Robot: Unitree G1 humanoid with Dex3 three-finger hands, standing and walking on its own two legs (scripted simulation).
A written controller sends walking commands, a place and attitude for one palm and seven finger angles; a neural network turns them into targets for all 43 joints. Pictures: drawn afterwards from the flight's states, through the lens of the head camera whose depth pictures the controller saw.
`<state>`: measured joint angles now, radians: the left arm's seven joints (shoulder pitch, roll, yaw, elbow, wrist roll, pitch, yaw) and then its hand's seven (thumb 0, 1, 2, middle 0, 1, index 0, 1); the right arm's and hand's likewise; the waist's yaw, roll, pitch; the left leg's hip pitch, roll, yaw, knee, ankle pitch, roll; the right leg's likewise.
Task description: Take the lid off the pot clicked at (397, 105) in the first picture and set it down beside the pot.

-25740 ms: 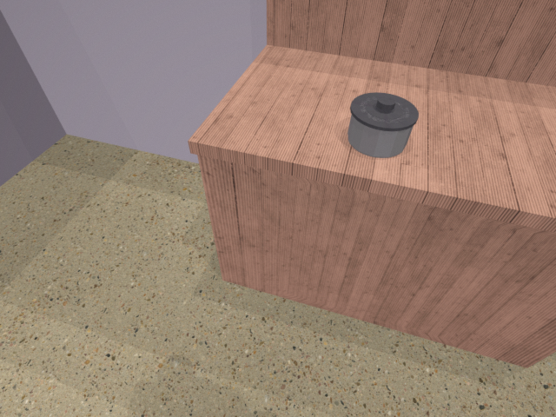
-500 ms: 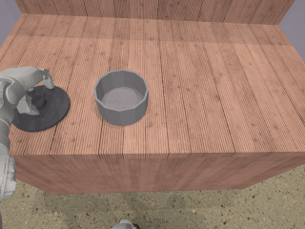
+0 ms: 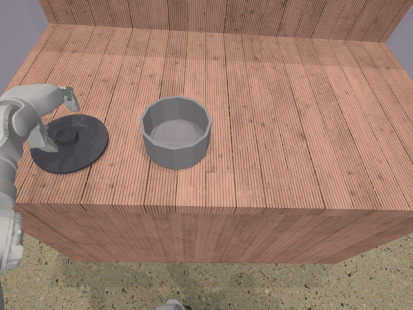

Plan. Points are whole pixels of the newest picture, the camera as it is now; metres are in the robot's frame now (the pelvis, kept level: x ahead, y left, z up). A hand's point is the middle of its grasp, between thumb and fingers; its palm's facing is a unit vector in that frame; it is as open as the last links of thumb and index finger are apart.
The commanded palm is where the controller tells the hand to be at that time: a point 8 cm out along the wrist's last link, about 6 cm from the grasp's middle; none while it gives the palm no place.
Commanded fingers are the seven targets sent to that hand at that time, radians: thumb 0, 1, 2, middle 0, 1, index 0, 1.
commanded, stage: raise the empty hand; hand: left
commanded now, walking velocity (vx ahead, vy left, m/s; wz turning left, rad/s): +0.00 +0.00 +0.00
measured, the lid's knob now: (67, 136) +0.47 +0.30 +0.02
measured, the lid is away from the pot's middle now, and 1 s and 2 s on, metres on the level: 0.24 0.24 0.24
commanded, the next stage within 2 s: draw the hand back to the body in 1.08 s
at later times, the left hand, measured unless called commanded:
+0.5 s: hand (37, 102) +0.45 +0.31 +0.13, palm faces -0.35 -0.06 -0.94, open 11.1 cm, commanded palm +0.46 +0.30 +0.19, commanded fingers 0.00 -0.04 0.70 -0.37 -0.82 -0.37 -0.82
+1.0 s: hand (16, 79) +0.45 +0.31 +0.18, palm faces -0.31 -0.07 -0.95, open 11.1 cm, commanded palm +0.46 +0.29 +0.24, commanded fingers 0.00 -0.04 0.70 -0.37 -0.82 -0.37 -0.82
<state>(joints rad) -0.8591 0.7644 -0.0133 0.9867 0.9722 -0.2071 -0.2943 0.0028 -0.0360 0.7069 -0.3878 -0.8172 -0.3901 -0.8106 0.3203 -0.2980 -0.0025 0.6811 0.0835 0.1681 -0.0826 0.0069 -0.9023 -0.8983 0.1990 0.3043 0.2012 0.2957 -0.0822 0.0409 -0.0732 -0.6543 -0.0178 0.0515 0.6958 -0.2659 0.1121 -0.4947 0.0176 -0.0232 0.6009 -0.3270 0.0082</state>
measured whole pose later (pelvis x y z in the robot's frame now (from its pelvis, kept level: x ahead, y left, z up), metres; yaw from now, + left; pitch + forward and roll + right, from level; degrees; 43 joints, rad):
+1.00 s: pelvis +0.00 +0.01 +0.02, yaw +2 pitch +8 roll -3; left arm -1.05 0.75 -0.12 0.96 0.94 -0.07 -0.44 0.00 -0.04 0.71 -0.39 -0.82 -0.39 -0.81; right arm 0.28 -0.29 0.01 0.66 0.08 0.14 -0.05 0.01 -0.90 -0.90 0.20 0.30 0.20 0.30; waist -0.06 0.05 -0.05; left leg -0.47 -0.06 0.05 0.52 -0.19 0.13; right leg -0.32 -0.02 -0.02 0.45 -0.27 0.01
